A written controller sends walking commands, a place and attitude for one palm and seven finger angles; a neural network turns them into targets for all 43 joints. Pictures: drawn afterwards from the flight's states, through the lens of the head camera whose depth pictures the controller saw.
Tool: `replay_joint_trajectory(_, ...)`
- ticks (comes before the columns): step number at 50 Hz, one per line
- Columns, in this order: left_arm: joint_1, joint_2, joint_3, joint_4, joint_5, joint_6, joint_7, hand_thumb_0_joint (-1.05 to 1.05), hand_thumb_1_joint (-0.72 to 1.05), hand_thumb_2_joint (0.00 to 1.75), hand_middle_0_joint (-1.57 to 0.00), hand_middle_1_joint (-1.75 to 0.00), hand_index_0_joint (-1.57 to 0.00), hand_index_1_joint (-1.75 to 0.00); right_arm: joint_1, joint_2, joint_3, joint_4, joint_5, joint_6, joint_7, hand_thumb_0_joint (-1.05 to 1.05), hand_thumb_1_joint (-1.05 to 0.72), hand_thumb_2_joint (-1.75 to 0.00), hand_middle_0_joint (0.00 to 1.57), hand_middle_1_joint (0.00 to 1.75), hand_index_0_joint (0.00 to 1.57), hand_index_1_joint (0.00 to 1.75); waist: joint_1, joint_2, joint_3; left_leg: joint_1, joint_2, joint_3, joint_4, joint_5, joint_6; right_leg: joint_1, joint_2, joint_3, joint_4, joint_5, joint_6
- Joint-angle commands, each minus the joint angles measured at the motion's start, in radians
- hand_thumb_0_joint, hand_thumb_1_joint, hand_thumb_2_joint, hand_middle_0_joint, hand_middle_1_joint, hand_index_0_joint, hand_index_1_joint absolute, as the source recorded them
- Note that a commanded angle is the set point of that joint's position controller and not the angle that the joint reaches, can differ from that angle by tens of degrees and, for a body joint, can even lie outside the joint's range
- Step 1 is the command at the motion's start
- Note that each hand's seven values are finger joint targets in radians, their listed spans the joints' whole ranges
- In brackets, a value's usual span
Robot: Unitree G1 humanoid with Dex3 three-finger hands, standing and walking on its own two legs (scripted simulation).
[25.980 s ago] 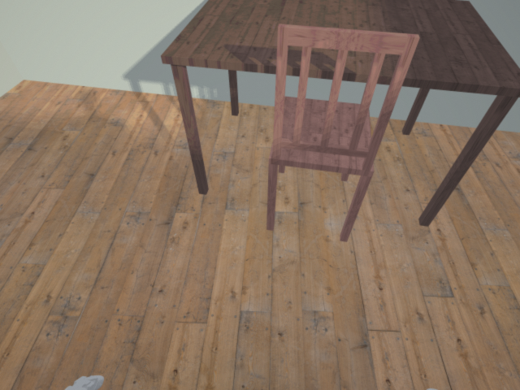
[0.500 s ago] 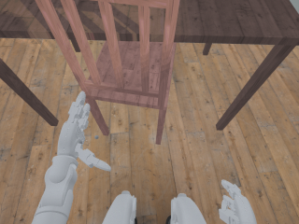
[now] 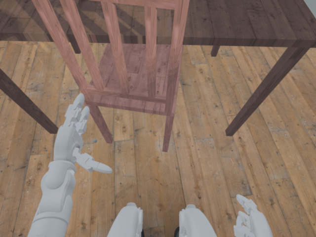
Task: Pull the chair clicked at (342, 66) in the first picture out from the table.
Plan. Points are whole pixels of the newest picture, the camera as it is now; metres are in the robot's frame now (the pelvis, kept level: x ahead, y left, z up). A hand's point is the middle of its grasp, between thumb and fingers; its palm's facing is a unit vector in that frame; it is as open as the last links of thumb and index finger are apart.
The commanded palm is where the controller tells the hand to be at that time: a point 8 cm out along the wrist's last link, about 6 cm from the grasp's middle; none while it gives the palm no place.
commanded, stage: aim the fingers beside a spindle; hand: left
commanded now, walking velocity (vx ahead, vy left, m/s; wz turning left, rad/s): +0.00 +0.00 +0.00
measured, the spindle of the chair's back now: (119, 57) +0.59 +0.14 +0.05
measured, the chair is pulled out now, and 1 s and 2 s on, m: -0.07 -0.07 -0.07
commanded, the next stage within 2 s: push the fingers through the gap in 1.14 s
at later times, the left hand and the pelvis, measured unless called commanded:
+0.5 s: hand (89, 136) +0.35 +0.18 +0.02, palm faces -0.02 -1.00 -0.04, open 17.0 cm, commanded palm +0.33 +0.23 +0.02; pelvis +0.00 +0.01 +0.00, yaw +0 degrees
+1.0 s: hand (88, 135) +0.35 +0.19 +0.02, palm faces +0.00 -1.00 -0.04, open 17.0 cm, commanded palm +0.33 +0.24 +0.02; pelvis +0.00 +0.01 +0.00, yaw +0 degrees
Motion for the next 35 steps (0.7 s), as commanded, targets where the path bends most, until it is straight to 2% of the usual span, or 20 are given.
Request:
replay_joint_trajectory(1,-0.187,0.147,0.074,-0.172,-0.017,-0.067,-0.001,0.0,-0.5,0.3,-0.06,-0.08,-0.06,-0.08,0.038,-0.14,-0.054,-0.117,-0.001,-0.038,-0.005,0.0,-0.9,-0.9,0.2,0.3,0.2,0.3,-0.021,-0.022,-0.355,0.245,-0.007,-0.042,-0.162,0.332,-0.014,0.22,0.017,0.031,-0.16,0.273,-0.017)
replay_joint_trajectory(3,-0.196,0.158,0.09,-0.169,-0.02,-0.073,-0.003,0.0,-0.5,0.3,-0.06,-0.08,-0.06,-0.08,0.033,-0.139,-0.055,-0.118,-0.001,-0.037,-0.005,0.0,-0.9,-0.9,0.2,0.3,0.2,0.3,-0.014,-0.013,-0.372,0.245,-0.008,-0.039,-0.159,0.322,-0.015,0.224,0.015,0.036,-0.16,0.268,-0.015)
replay_joint_trajectory(4,-0.212,0.155,0.082,-0.163,-0.019,-0.075,-0.006,0.0,-0.5,0.3,-0.06,-0.08,-0.06,-0.08,0.033,-0.139,-0.052,-0.118,-0.001,-0.036,-0.005,0.0,-0.9,-0.9,0.2,0.3,0.2,0.3,-0.018,-0.006,-0.36,0.243,-0.008,-0.041,-0.165,0.314,-0.016,0.22,0.015,0.035,-0.162,0.259,-0.017)
replay_joint_trajectory(6,-0.246,0.15,0.063,-0.203,-0.016,-0.084,-0.009,0.0,-0.5,0.3,-0.06,-0.08,-0.06,-0.08,0.035,-0.141,-0.054,-0.119,-0.001,-0.039,-0.006,0.0,-0.9,-0.9,0.2,0.3,0.2,0.3,-0.02,0.04,-0.39,0.297,-0.005,-0.05,-0.166,0.356,-0.019,0.2,0.016,0.029,-0.153,0.27,-0.021)
replay_joint_trajectory(7,-0.223,0.149,0.067,-0.21,-0.018,-0.084,-0.01,0.0,-0.5,0.3,-0.06,-0.08,-0.06,-0.08,0.04,-0.14,-0.055,-0.119,-0.003,-0.039,-0.004,0.0,-0.9,-0.9,0.2,0.3,0.2,0.3,-0.013,0.04,-0.411,0.325,-0.003,-0.054,-0.17,0.384,-0.023,0.204,0.015,0.026,-0.154,0.284,-0.021)
replay_joint_trajectory(10,-0.192,0.134,0.056,-0.196,-0.022,-0.078,-0.014,0.0,-0.5,0.3,-0.06,-0.08,-0.06,-0.08,0.043,-0.14,-0.057,-0.116,-0.002,-0.036,-0.001,0.0,-0.9,-0.9,0.2,0.3,0.2,0.3,-0.015,0.018,-0.406,0.327,-0.001,-0.055,-0.175,0.405,-0.026,0.214,0.015,0.022,-0.157,0.301,-0.019)
replay_joint_trajectory(13,-0.189,0.147,0.074,-0.158,-0.021,-0.07,-0.014,0.0,-0.5,0.3,-0.06,-0.08,-0.06,-0.08,0.044,-0.142,-0.057,-0.113,0.0,-0.03,0.0,0.0,-0.9,-0.9,0.2,0.3,0.2,0.3,-0.019,-0.014,-0.369,0.293,-0.001,-0.057,-0.175,0.379,-0.024,0.207,0.015,0.02,-0.157,0.287,-0.018)
replay_joint_trajectory(15,-0.233,0.145,0.071,-0.161,-0.018,-0.076,-0.012,0.0,-0.5,0.3,-0.06,-0.08,-0.06,-0.08,0.041,-0.143,-0.057,-0.109,0.0,-0.029,-0.003,0.0,-0.9,-0.9,0.2,0.3,0.2,0.3,-0.024,0.002,-0.364,0.289,-0.001,-0.055,-0.175,0.353,-0.023,0.19,0.014,0.022,-0.159,0.263,-0.018)
replay_joint_trajectory(16,-0.239,0.163,0.086,-0.176,-0.019,-0.081,-0.011,0.0,-0.5,0.3,-0.06,-0.08,-0.06,-0.08,0.042,-0.143,-0.057,-0.112,-0.002,-0.032,-0.004,0.0,-0.9,-0.9,0.2,0.3,0.2,0.3,-0.017,0.032,-0.368,0.299,-0.002,-0.059,-0.176,0.364,-0.025,0.186,0.015,0.019,-0.153,0.261,-0.022)
replay_joint_trajectory(19,-0.241,0.153,0.073,-0.192,-0.016,-0.09,-0.012,0.0,-0.5,0.3,-0.06,-0.08,-0.06,-0.08,0.043,-0.141,-0.058,-0.111,-0.003,-0.035,-0.003,0.0,-0.9,-0.9,0.2,0.3,0.2,0.3,-0.016,0.042,-0.39,0.34,0.001,-0.063,-0.182,0.39,-0.031,0.182,0.014,0.019,-0.157,0.268,-0.023)
replay_joint_trajectory(20,-0.247,0.137,0.056,-0.184,-0.016,-0.09,-0.014,0.0,-0.5,0.3,-0.06,-0.08,-0.06,-0.08,0.044,-0.141,-0.057,-0.108,-0.003,-0.035,-0.002,0.0,-0.9,-0.9,0.2,0.3,0.2,0.3,-0.022,0.043,-0.384,0.35,0.002,-0.067,-0.185,0.391,-0.034,0.17,0.015,0.016,-0.159,0.262,-0.022)
replay_joint_trajectory(24,-0.259,0.158,0.08,-0.142,-0.016,-0.084,-0.016,0.0,-0.5,0.3,-0.06,-0.08,-0.06,-0.08,0.048,-0.146,-0.057,-0.1,-0.002,-0.033,-0.003,0.0,-0.9,-0.9,0.2,0.3,0.2,0.3,-0.024,0.014,-0.365,0.317,0.002,-0.067,-0.184,0.359,-0.03,0.169,0.016,0.016,-0.16,0.246,-0.021)
replay_joint_trajectory(28,-0.283,0.175,0.101,-0.114,-0.018,-0.083,-0.02,0.0,-0.5,0.3,-0.06,-0.08,-0.06,-0.08,0.047,-0.147,-0.055,-0.099,-0.002,-0.03,-0.005,0.0,-0.9,-0.9,0.2,0.3,0.2,0.3,-0.022,0.02,-0.362,0.302,0.0,-0.061,-0.18,0.348,-0.027,0.171,0.016,0.021,-0.162,0.243,-0.021)
replay_joint_trajectory(30,-0.275,0.168,0.093,-0.14,-0.019,-0.086,-0.024,0.0,-0.5,0.3,-0.06,-0.08,-0.06,-0.08,0.05,-0.147,-0.056,-0.107,-0.003,-0.032,-0.003,0.0,-0.9,-0.9,0.2,0.3,0.2,0.3,-0.011,0.038,-0.392,0.332,0.002,-0.067,-0.189,0.372,-0.033,0.175,0.015,0.017,-0.157,0.248,-0.024)
replay_joint_trajectory(31,-0.274,0.163,0.079,-0.154,-0.018,-0.087,-0.025,0.0,-0.5,0.3,-0.06,-0.08,-0.06,-0.08,0.051,-0.148,-0.058,-0.111,-0.003,-0.034,-0.002,0.0,-0.9,-0.9,0.2,0.3,0.2,0.3,-0.015,0.057,-0.407,0.356,0.003,-0.072,-0.187,0.395,-0.035,0.167,0.017,0.015,-0.153,0.253,-0.025)
replay_joint_trajectory(32,-0.257,0.158,0.076,-0.168,-0.018,-0.086,-0.024,0.0,-0.5,0.3,-0.06,-0.08,-0.06,-0.08,0.054,-0.146,-0.059,-0.111,-0.002,-0.033,0.0,0.0,-0.9,-0.9,0.2,0.3,0.2,0.3,-0.011,0.051,-0.421,0.381,0.006,-0.075,-0.192,0.414,-0.039,0.167,0.017,0.011,-0.156,0.26,-0.024)
replay_joint_trajectory(33,-0.248,0.131,0.05,-0.17,-0.02,-0.084,-0.024,0.0,-0.5,0.3,-0.06,-0.08,-0.06,-0.08,0.054,-0.143,-0.059,-0.113,-0.002,-0.033,0.001,0.0,-0.9,-0.9,0.2,0.3,0.2,0.3,-0.016,0.054,-0.412,0.384,0.006,-0.074,-0.193,0.421,-0.04,0.167,0.016,0.012,-0.16,0.265,-0.022)
replay_joint_trajectory(35,-0.25,0.124,0.042,-0.152,-0.018,-0.078,-0.016,0.0,-0.5,0.3,-0.06,-0.08,-0.06,-0.08,0.055,-0.143,-0.058,-0.106,-0.002,-0.032,0.002,0.0,-0.9,-0.9,0.2,0.3,0.2,0.3,-0.022,0.031,-0.378,0.356,0.006,-0.073,-0.196,0.38,-0.036,0.164,0.016,0.011,-0.168,0.244,-0.021)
